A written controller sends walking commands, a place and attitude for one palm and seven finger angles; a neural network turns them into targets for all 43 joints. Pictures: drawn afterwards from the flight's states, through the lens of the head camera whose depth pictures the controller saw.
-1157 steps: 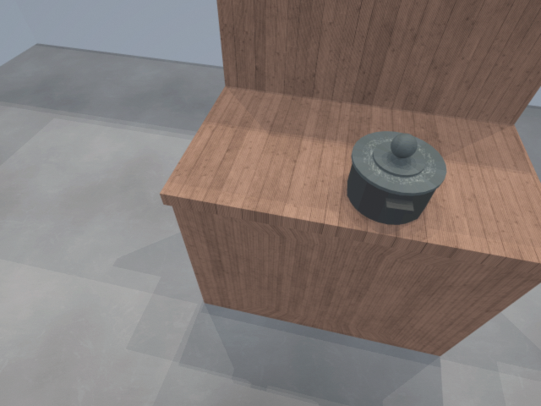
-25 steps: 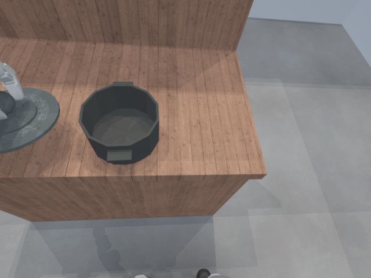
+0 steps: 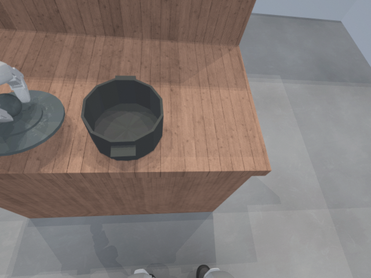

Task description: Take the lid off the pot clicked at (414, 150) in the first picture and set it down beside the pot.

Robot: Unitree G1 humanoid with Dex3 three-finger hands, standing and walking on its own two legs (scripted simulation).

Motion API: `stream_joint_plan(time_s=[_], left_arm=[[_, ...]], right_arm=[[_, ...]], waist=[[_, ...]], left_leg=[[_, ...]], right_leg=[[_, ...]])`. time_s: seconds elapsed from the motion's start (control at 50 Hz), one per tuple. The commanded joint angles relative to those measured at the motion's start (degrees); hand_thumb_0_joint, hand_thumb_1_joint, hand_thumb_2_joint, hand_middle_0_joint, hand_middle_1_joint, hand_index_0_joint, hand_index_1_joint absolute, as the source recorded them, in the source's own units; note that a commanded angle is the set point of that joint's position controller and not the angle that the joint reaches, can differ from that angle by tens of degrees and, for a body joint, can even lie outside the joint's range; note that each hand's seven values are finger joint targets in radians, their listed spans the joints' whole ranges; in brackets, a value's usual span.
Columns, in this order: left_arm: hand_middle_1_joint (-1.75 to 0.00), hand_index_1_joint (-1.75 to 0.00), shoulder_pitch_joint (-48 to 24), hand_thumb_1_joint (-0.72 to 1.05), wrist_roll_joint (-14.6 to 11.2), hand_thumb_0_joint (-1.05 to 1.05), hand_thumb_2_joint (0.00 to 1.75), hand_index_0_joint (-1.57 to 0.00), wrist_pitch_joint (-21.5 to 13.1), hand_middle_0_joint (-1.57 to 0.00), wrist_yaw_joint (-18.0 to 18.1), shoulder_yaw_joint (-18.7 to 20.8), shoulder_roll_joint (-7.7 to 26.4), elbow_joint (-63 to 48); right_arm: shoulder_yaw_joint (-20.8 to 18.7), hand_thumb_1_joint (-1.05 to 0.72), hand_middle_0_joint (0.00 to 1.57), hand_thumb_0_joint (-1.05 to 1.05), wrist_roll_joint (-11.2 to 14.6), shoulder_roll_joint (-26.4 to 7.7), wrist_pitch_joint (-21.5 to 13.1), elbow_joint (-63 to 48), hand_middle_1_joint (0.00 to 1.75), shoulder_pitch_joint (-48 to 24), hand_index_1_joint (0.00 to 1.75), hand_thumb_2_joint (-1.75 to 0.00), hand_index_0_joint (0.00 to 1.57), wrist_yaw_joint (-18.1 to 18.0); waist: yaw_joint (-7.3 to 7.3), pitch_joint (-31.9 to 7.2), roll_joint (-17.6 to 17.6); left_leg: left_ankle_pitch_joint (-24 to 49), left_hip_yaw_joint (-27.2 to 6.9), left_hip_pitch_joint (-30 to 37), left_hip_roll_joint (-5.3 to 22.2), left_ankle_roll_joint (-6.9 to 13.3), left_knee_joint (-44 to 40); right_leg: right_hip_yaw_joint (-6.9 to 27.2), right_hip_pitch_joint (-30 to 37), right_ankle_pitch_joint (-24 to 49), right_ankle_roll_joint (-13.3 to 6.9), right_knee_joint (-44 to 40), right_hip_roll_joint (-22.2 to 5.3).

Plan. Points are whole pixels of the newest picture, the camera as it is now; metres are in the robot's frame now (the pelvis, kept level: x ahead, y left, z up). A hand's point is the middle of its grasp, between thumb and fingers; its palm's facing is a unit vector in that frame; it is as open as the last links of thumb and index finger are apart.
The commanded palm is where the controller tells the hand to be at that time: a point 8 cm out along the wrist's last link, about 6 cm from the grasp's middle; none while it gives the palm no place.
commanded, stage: lower the lid onto the table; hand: left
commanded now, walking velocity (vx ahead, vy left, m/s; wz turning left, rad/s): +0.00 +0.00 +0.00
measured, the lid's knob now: (7, 105) +0.48 +0.35 +0.03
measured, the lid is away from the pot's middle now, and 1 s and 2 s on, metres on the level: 0.23 0.23 0.23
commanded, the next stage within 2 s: open the fingers wide in 0.86 s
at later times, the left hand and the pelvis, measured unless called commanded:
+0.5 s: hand (13, 111) +0.46 +0.33 +0.03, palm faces -0.51 -0.11 -0.85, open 7.9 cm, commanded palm +0.53 +0.34 +0.08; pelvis -0.01 +0.00 -0.01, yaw -1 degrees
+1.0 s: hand (14, 115) +0.47 +0.35 +0.01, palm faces -0.49 -0.13 -0.86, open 7.9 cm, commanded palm +0.49 +0.33 +0.05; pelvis -0.01 +0.01 -0.02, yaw -1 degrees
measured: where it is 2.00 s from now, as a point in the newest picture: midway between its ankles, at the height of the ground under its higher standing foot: outside the picture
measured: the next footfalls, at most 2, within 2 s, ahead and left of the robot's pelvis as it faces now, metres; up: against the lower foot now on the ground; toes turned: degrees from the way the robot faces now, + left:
none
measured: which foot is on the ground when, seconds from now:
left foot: down 0.00-1.00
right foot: down 0.00-1.00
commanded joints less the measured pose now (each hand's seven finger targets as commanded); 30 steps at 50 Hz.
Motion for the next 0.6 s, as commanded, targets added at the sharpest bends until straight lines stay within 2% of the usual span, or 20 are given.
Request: stream_joint_plan(time_s=[0.0, 0.04, 0.06, 0.08, 0.1, 0.12, 0.14, 0.18, 0.24, 0.26, 0.3, 0.34, 0.38, 0.4, 0.42, 0.46, 0.48, 0.52, 0.54, 0.58], left_arm=[[-1.05, -1.06, -27.7, 0.65, -0.8, 0.0, 0.91, -0.84, -1.0, -0.83, 3.1, 4.8, 19.6, -13.0], [-1.05, -1.06, -28.4, 0.65, -1.1, 0.0, 0.91, -0.84, -1.5, -0.83, 3.3, 4.6, 18.9, -14.9], [-1.05, -1.06, -26.4, 0.65, -0.9, 0.0, 0.91, -0.84, -1.5, -0.83, 3.6, 5.4, 19.6, -12.6], [-1.05, -1.06, -27.1, 0.65, -1.0, 0.0, 0.91, -0.84, -1.4, -0.83, 3.6, 4.1, 18.4, -12.5], [-1.05, -1.06, -26.8, 0.65, -1.1, 0.0, 0.91, -0.84, -1.5, -0.83, 3.6, 4.0, 18.2, -11.8], [-1.05, -1.06, -25.3, 0.65, -1.0, 0.0, 0.91, -0.84, -1.4, -0.83, 3.7, 4.1, 18.7, -9.1], [-1.05, -1.06, -25.8, 0.65, -1.1, 0.0, 0.91, -0.84, -1.5, -0.83, 3.7, 3.6, 18.5, -9.6], [-1.05, -1.06, -28.6, 0.65, -0.6, 0.0, 0.91, -0.84, -1.6, -0.83, 4.2, 2.9, 18.1, -12.6], [-1.05, -1.06, -27.7, 0.65, 0.0, 0.0, 0.91, -0.84, -2.4, -0.83, 4.9, 4.7, 19.7, -13.3], [-1.05, -1.06, -26.5, 0.65, -0.3, 0.0, 0.91, -0.84, -2.2, -0.83, 5.0, 4.9, 19.7, -11.3], [-1.05, -1.06, -27.0, 0.65, -0.6, 0.0, 0.91, -0.84, -1.8, -0.83, 5.1, 5.0, 20.0, -11.0], [-1.05, -1.06, -27.6, 0.65, -0.7, 0.0, 0.91, -0.84, -1.6, -0.83, 5.1, 2.8, 17.1, -10.8], [-1.05, -1.06, -26.3, 0.65, -0.1, 0.0, 0.91, -0.84, -1.3, -0.83, 5.3, 2.9, 17.8, -8.2], [-1.05, -1.06, -26.9, 0.65, 0.2, 0.0, 0.91, -0.84, -1.5, -0.83, 5.6, 4.1, 19.9, -9.2], [-1.05, -1.06, -26.6, 0.65, 0.4, 0.0, 0.91, -0.84, -1.3, -0.83, 5.6, 3.1, 18.9, -7.9], [-1.05, -1.06, -27.2, 0.65, 0.4, 0.0, 0.91, -0.84, -1.9, -0.83, 5.8, 5.0, 21.5, -9.5], [-1.05, -1.06, -27.3, 0.65, 0.5, 0.0, 0.91, -0.84, -1.9, -0.83, 5.9, 4.4, 21.1, -9.1], [-1.05, -1.06, -29.0, 0.65, 0.6, 0.0, 0.91, -0.84, -2.1, -0.83, 6.1, 5.1, 22.0, -11.7], [-1.05, -1.06, -28.2, 0.65, 0.5, 0.0, 0.91, -0.84, -2.5, -0.83, 6.2, 4.9, 21.2, -11.2], [-1.05, -1.06, -27.4, 0.65, 0.5, 0.0, 0.91, -0.84, -2.4, -0.83, 6.2, 5.3, 21.7, -9.9]], right_arm=[[-4.1, -0.9, 0.2, 0.0, -0.6, -12.7, -0.1, -2.3, 0.3, 8.6, 0.3, -0.9, 0.2, -1.6], [-4.1, -0.9, 0.2, 0.0, -0.7, -12.6, -0.2, -2.3, 0.3, 8.4, 0.3, -0.9, 0.2, -1.5], [-4.1, -0.9, 0.2, 0.0, -0.8, -12.6, -0.1, -2.4, 0.3, 8.7, 0.3, -0.9, 0.2, -1.6], [-4.0, -0.9, 0.2, 0.0, -0.6, -12.7, 0.0, -2.2, 0.3, 8.5, 0.3, -0.9, 0.2, -1.6], [-4.0, -0.9, 0.2, 0.0, -0.7, -12.7, 0.0, -2.3, 0.3, 8.7, 0.3, -0.9, 0.2, -1.8], [-3.7, -0.9, 0.2, 0.0, -0.4, -12.7, -0.2, -2.4, 0.3, 8.4, 0.3, -0.9, 0.2, -1.9], [-3.4, -0.9, 0.2, 0.0, -0.2, -12.9, -0.2, -2.5, 0.3, 8.3, 0.3, -0.9, 0.2, -1.9], [-3.7, -0.9, 0.2, 0.0, -0.5, -12.8, -0.1, -2.0, 0.3, 8.9, 0.3, -0.9, 0.2, -1.8], [-3.6, -0.9, 0.2, 0.0, -0.7, -12.7, -0.2, -2.4, 0.3, 9.1, 0.3, -0.9, 0.2, -2.0], [-3.6, -0.9, 0.2, 0.0, -0.9, -12.6, -0.2, -2.4, 0.3, 9.2, 0.3, -0.9, 0.2, -2.1], [-3.5, -0.9, 0.2, 0.0, -0.8, -12.7, 0.0, -2.6, 0.3, 9.3, 0.3, -0.9, 0.2, -2.1], [-3.5, -0.9, 0.2, 0.0, -0.7, -12.7, -0.2, -2.3, 0.3, 9.3, 0.3, -0.9, 0.2, -2.0], [-3.3, -0.9, 0.2, 0.0, -0.6, -12.9, -0.2, -2.1, 0.3, 9.7, 0.3, -0.9, 0.2, -1.9], [-3.1, -0.9, 0.2, 0.0, -0.8, -13.1, 0.0, -2.5, 0.3, 9.8, 0.3, -0.9, 0.2, -2.1], [-3.0, -0.9, 0.2, 0.0, -0.5, -12.8, -0.1, -2.6, 0.3, 9.7, 0.3, -0.9, 0.2, -2.2], [-3.0, -0.9, 0.2, 0.0, -0.8, -13.0, -0.1, -2.7, 0.3, 9.9, 0.3, -0.9, 0.2, -2.4], [-2.9, -0.9, 0.2, 0.0, -0.7, -12.9, -0.1, -2.8, 0.3, 10.0, 0.3, -0.9, 0.2, -2.5], [-3.1, -0.9, 0.2, 0.0, -0.9, -12.9, 0.0, -2.6, 0.3, 10.1, 0.3, -0.9, 0.2, -2.5], [-3.0, -0.9, 0.2, 0.0, -1.0, -12.8, -0.2, -2.6, 0.3, 10.3, 0.3, -0.9, 0.2, -2.5], [-2.9, -0.9, 0.2, 0.0, -1.1, -13.0, 0.2, -2.3, 0.3, 10.4, 0.3, -0.9, 0.2, -2.5]], waist=[[-0.22, -27.1, 14.1], [0.04, -27.9, 15.7], [-0.09, -27.2, 14.0], [-0.57, -25.9, 14.0], [-0.85, -25.6, 11.9], [-0.88, -23.1, 10.6], [-0.79, -23.1, 10.7], [-0.82, -25.3, 15.0], [-0.55, -27.6, 16.1], [-0.83, -27.3, 14.0], [-1.03, -26.9, 13.6], [-1.44, -25.3, 14.3], [-1.53, -23.4, 13.3], [-1.47, -25.3, 12.0], [-1.77, -24.5, 11.9], [-1.51, -26.7, 12.4], [-1.79, -27.3, 12.4], [-1.58, -29.0, 15.3], [-1.56, -29.3, 16.1], [-1.82, -27.8, 16.4]], left_leg=[[37.0, -4.3, 28.8, 0.2, -0.5, -1.9], [38.3, -4.4, 30.0, 0.4, -0.5, -1.9], [36.8, -4.3, 28.9, 0.0, -0.4, -1.4], [35.2, -4.3, 27.9, 0.2, -0.5, -1.6], [32.1, -4.0, 26.4, 0.0, -0.1, -1.8], [28.1, -3.4, 23.3, -0.3, 0.1, -1.9], [28.1, -3.7, 22.7, -0.2, 0.1, -2.3], [29.4, -4.0, 25.6, 0.0, -0.3, -2.1], [34.4, -4.7, 27.7, 0.3, -0.7, -0.9], [33.2, -4.3, 26.4, 0.1, -0.4, -0.5], [30.9, -4.0, 24.8, -0.2, -0.2, -0.7], [30.7, -4.1, 24.7, 0.1, -0.3, -1.0], [28.1, -4.1, 23.3, 0.2, -0.3, -0.6], [27.2, -4.2, 22.1, -0.1, -0.1, -0.5], [25.5, -3.7, 20.7, -0.4, 0.0, -0.3], [27.1, -3.7, 21.2, -0.4, 0.2, 0.3], [26.9, -3.6, 21.1, -0.4, 0.2, 0.5], [28.7, -3.9, 22.7, -0.1, 0.0, 0.9], [32.1, -4.3, 23.9, 0.0, -0.3, 1.5], [32.8, -4.5, 23.7, 0.3, -0.5, 2.3]], right_leg=[[-3.6, -1.1, 10.6, -3.8, -0.2, 5.8], [-3.5, -1.4, 10.8, -4.0, -0.2, 5.7], [-3.5, -1.4, 10.2, -3.9, 0.0, 5.8], [-3.5, -2.2, 9.5, -3.9, 0.0, 5.8], [-3.4, -2.0, 8.7, -3.7, -0.1, 5.8], [-3.4, -1.8, 7.6, -3.8, 0.1, 5.7], [-3.4, -1.7, 7.7, -4.0, 0.4, 5.6], [-3.4, -3.1, 7.0, -4.2, 0.6, 5.7], [-3.6, -3.9, 8.0, -4.3, 1.3, 5.9], [-3.4, -3.2, 8.5, -4.0, 1.5, 5.9], [-3.2, -2.8, 8.3, -4.0, 1.4, 5.8], [-3.6, -4.8, 7.5, -4.2, 1.6, 5.7], [-3.6, -6.2, 5.4, -4.1, 2.0, 6.0], [-3.5, -4.5, 5.9, -4.1, 2.3, 6.0], [-3.3, -4.5, 5.8, -4.1, 2.5, 6.0], [-3.1, -3.5, 7.1, -4.0, 3.1, 6.0], [-3.1, -3.6, 7.1, -4.0, 3.3, 6.0], [-3.2, -4.1, 7.4, -4.1, 3.6, 5.9], [-3.4, -5.5, 7.9, -4.2, 4.1, 6.1], [-3.6, -7.3, 7.2, -4.0, 4.4, 6.2]])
